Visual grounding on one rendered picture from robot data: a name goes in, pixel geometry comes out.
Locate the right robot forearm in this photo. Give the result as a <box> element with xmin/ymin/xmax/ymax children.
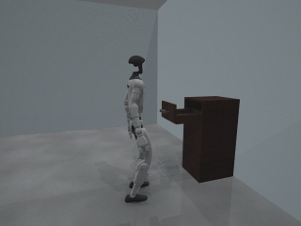
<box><xmin>130</xmin><ymin>104</ymin><xmax>144</xmax><ymax>137</ymax></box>

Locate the left robot shin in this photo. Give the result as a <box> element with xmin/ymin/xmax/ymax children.
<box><xmin>135</xmin><ymin>157</ymin><xmax>142</xmax><ymax>170</ymax></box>

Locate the handle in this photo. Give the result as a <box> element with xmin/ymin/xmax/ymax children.
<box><xmin>160</xmin><ymin>109</ymin><xmax>169</xmax><ymax>114</ymax></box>

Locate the robot left hand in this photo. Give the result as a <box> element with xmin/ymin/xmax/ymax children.
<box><xmin>127</xmin><ymin>123</ymin><xmax>133</xmax><ymax>139</ymax></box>

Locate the robot left upper arm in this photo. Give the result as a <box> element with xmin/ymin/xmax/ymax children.
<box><xmin>123</xmin><ymin>90</ymin><xmax>129</xmax><ymax>105</ymax></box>

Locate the cabinet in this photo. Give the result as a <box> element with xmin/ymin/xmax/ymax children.
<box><xmin>182</xmin><ymin>96</ymin><xmax>240</xmax><ymax>183</ymax></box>

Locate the left robot forearm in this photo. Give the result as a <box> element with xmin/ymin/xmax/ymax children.
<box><xmin>124</xmin><ymin>104</ymin><xmax>131</xmax><ymax>123</ymax></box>

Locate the robot right hand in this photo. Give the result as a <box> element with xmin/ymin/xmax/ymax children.
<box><xmin>136</xmin><ymin>135</ymin><xmax>150</xmax><ymax>156</ymax></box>

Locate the robot right upper arm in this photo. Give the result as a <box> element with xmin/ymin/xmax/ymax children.
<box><xmin>128</xmin><ymin>79</ymin><xmax>144</xmax><ymax>110</ymax></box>

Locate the drawer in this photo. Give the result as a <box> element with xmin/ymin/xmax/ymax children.
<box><xmin>162</xmin><ymin>101</ymin><xmax>202</xmax><ymax>124</ymax></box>

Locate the robot right foot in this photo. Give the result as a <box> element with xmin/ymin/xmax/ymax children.
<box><xmin>125</xmin><ymin>193</ymin><xmax>148</xmax><ymax>203</ymax></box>

